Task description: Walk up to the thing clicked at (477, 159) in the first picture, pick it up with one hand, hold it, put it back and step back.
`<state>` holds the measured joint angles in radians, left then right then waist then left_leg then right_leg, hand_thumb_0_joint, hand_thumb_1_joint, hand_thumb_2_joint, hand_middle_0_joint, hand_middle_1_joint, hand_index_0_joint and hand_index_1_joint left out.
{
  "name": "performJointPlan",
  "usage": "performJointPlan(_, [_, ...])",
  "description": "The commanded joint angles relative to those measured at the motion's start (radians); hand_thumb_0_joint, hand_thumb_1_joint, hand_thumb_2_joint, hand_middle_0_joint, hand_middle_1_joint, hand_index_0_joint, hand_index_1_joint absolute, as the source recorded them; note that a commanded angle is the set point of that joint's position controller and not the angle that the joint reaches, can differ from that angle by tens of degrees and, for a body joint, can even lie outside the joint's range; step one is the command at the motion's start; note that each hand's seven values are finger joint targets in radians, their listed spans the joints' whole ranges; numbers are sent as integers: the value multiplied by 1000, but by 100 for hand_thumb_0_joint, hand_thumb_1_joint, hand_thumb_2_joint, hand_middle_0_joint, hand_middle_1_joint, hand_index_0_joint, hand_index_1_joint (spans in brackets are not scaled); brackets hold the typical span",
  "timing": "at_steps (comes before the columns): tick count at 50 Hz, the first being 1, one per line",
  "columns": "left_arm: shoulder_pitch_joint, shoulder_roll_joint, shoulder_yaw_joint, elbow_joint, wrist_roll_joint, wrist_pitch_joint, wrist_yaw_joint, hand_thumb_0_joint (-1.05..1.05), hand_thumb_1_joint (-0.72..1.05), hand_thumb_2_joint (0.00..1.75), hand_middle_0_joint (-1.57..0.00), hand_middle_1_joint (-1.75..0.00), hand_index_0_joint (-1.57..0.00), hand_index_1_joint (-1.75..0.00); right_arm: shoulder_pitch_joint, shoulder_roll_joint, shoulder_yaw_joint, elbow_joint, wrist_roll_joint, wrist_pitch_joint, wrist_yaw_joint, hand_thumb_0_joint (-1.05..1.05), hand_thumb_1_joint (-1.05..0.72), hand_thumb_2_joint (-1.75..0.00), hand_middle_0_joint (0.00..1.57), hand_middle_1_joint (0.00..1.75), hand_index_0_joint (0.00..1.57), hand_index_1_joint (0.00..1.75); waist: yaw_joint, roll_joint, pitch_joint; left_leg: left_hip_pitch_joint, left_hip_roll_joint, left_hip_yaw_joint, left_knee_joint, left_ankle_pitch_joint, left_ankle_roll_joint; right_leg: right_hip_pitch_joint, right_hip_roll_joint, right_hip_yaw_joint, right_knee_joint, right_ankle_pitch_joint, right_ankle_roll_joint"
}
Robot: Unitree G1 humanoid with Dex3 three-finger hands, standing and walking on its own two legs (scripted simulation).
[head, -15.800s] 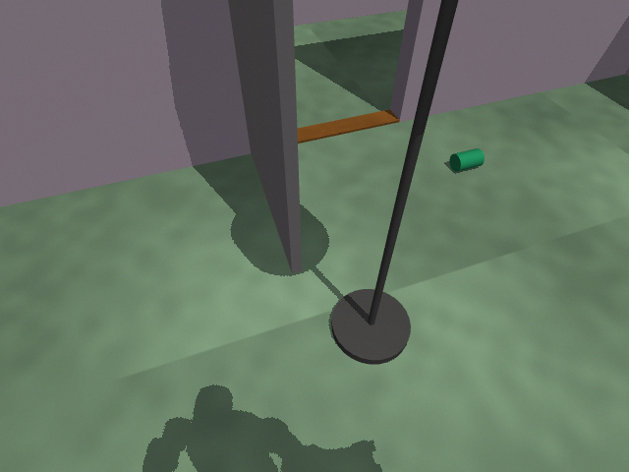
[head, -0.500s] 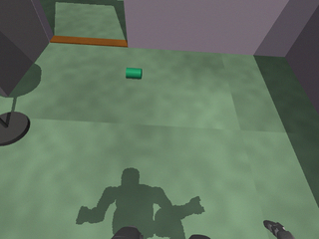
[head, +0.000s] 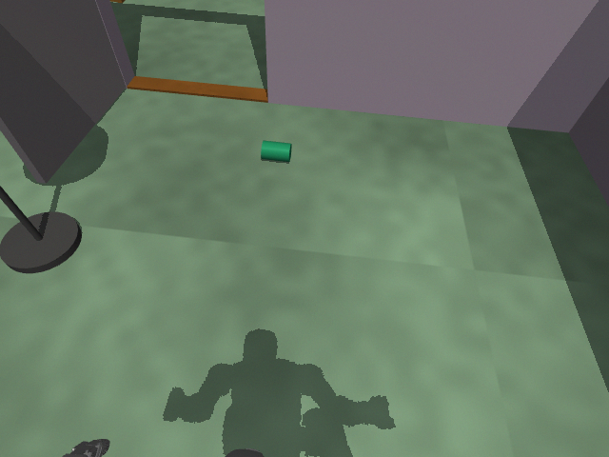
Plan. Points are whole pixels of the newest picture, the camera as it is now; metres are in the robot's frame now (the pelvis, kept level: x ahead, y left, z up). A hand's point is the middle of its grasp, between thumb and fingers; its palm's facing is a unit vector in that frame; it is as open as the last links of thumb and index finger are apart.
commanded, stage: walk up
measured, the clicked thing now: (276, 151) +1.49 +0.13 -0.72
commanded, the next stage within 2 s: stand in 0.14 s
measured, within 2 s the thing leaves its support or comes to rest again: neither
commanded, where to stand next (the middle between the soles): +0.07 -0.03 m, yaw -2 degrees
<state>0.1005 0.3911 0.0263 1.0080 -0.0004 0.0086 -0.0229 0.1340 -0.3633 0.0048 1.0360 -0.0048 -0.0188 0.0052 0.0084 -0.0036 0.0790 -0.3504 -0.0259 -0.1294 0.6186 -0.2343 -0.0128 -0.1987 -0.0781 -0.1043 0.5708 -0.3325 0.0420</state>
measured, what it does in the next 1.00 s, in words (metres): stands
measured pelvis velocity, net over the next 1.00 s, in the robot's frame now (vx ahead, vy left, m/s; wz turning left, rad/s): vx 0.03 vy -0.02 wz -0.06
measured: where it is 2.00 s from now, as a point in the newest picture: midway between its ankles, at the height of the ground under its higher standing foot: outside the picture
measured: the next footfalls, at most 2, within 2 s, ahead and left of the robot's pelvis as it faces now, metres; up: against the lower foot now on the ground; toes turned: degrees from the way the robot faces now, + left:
none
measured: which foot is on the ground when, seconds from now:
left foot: down 0.00-1.00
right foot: down 0.00-1.00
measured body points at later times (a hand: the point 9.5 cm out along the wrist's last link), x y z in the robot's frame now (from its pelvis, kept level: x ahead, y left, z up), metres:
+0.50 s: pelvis +0.02 -0.02 +0.02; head +0.04 -0.01 +0.47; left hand +0.09 +0.29 -0.12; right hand +0.11 -0.31 -0.11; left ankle +0.06 +0.12 -0.73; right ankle -0.02 -0.15 -0.73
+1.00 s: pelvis +0.03 -0.02 +0.02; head +0.05 -0.02 +0.47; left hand +0.13 +0.28 -0.11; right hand +0.09 -0.33 -0.12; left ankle +0.06 +0.12 -0.73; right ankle -0.02 -0.15 -0.73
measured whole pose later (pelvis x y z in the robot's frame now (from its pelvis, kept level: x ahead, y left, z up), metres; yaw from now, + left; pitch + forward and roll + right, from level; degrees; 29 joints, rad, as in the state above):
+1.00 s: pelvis +0.03 -0.02 +0.02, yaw -4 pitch -1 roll +0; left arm 0.08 0.35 0.03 1.14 0.01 0.00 -0.01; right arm 0.07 -0.35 0.00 1.16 -0.01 -0.01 0.01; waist 0.00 0.00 0.05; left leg -0.18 0.02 -0.08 0.34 -0.15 -0.05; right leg -0.08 -0.04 -0.06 0.34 -0.24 0.03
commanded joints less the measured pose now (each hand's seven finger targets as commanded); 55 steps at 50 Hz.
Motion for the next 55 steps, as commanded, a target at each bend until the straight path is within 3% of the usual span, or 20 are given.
performJointPlan(1, [-50,217,49,-49,1,-22,17,0,90,90,-20,-30,-20,-30,-33,-242,-60,-53,-1,-24,-21,0,-90,-90,20,30,20,30,3,25,-124,24,78,-96,-137,147,75,64,-75,96,-136,4,-94])
performJointPlan(6, [-55,208,48,-24,2,-20,15,0,90,90,-20,-30,-20,-30,-68,-237,-58,-45,-2,-19,-19,0,-90,-90,20,30,20,30,9,28,-106,20,80,-108,-161,125,70,65,-68,87,-168,-21,-87])
performJointPlan(7, [-27,185,35,16,1,-21,17,0,90,90,-20,-30,-20,-30,-83,-193,-51,-28,-7,-16,-13,0,-90,-90,20,30,20,30,9,32,-126,100,110,-106,-207,90,55,28,-72,127,-213,-56,-79])
performJointPlan(8, [-40,193,34,21,5,-22,19,0,90,90,-20,-30,-20,-30,-85,-200,-52,-27,-8,-15,-10,0,-90,-90,20,30,20,30,1,49,-116,116,113,-110,-225,71,47,17,-65,120,-218,-55,-74])
performJointPlan(11, [-49,193,35,42,2,-30,23,0,90,90,-20,-30,-20,-30,-87,-219,-54,-3,-8,-14,-10,0,-90,-90,20,30,20,30,6,71,-133,116,120,-97,-244,211,43,105,-51,105,-201,83,-61])
performJointPlan(12, [-33,194,34,55,-1,-31,23,0,90,90,-20,-30,-20,-30,-99,-218,-54,1,-6,-14,-11,0,-90,-90,20,30,20,30,9,76,-122,122,119,-91,-252,200,39,97,-53,109,-217,86,-59])
performJointPlan(15, [-53,196,32,68,4,-39,25,0,90,90,-20,-30,-20,-30,-115,-209,-55,6,1,-13,-12,0,-90,-90,20,30,20,30,0,30,-140,168,121,-55,-225,304,37,106,-72,115,-242,176,-57])
performJointPlan(19, [-51,197,31,85,4,-40,26,0,90,90,-20,-30,-20,-30,-121,-196,-53,19,6,-7,-11,0,-90,-90,20,30,20,30,-7,1,-127,188,117,-35,-242,263,33,95,-73,117,-273,175,-52])
performJointPlan(23, [-55,185,29,87,3,-39,30,0,90,90,-20,-30,-20,-30,-140,-193,-53,27,3,-4,-12,0,-90,-90,20,30,20,30,0,-8,-128,196,120,-21,-251,310,24,113,-73,113,-280,236,-50])
performJointPlan(24, [-46,191,32,88,4,-38,30,0,90,90,-20,-30,-20,-30,-134,-191,-53,31,2,-2,-12,0,-90,-90,20,30,20,30,1,-17,-138,207,118,-13,-252,278,23,106,-74,114,-287,198,-51])
performJointPlan(29, [-48,188,35,89,5,-37,31,0,90,90,-20,-30,-20,-30,-134,-190,-50,41,1,-4,-12,0,-90,-90,20,30,20,30,2,1,-125,213,126,-13,-276,277,18,108,-71,119,-292,195,-49])
performJointPlan(33, [-40,185,38,85,4,-36,33,0,90,90,-20,-30,-20,-30,-143,-183,-48,40,1,-7,-14,0,-90,-90,20,30,20,30,9,2,-147,232,132,-6,-266,370,17,131,-70,109,-276,300,-46])
performJointPlan(37, [-52,181,39,81,6,-32,32,0,90,90,-20,-30,-20,-30,-143,-191,-49,47,-1,-3,-15,0,-90,-90,20,30,20,30,6,7,-124,209,128,-3,-283,281,14,119,-68,115,-299,200,-47])
performJointPlan(40, [-54,179,37,78,7,-33,30,0,90,90,-20,-30,-20,-30,-133,-188,-47,51,-1,-5,-14,0,-90,-90,20,30,20,30,5,2,-115,199,132,-7,-294,289,12,125,-67,114,-300,204,-49])
performJointPlan(44, [-56,175,37,76,8,-29,28,0,90,90,-20,-30,-20,-30,-121,-193,-45,55,-2,-6,-13,0,-90,-90,20,30,20,30,1,17,-107,187,130,-11,-316,222,15,114,-63,116,-303,154,-51])
performJointPlan(55, [-44,180,35,70,6,-30,27,0,90,90,-20,-30,-20,-30,-109,-193,-41,57,-2,-9,-15,0,-90,-90,20,30,20,30,-1,6,-136,232,137,2,-295,306,12,115,-65,119,-299,225,-53])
